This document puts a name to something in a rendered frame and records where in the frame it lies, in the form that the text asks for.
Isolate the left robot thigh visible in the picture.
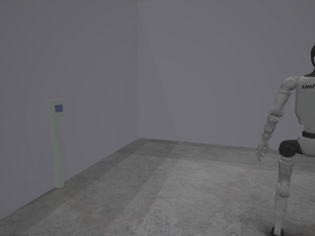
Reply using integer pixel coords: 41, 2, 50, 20
278, 140, 298, 198

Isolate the robot left shin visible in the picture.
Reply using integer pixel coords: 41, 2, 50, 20
274, 183, 288, 236

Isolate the robot left upper arm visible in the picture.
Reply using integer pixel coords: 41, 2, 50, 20
271, 77, 300, 118

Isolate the robot left hand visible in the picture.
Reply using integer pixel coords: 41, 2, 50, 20
256, 140, 272, 161

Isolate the left robot forearm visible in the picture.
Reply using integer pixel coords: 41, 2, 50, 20
260, 106, 280, 142

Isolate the button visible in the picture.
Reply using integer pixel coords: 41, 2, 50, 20
55, 104, 63, 112

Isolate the panel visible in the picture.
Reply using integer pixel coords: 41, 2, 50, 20
47, 99, 66, 189

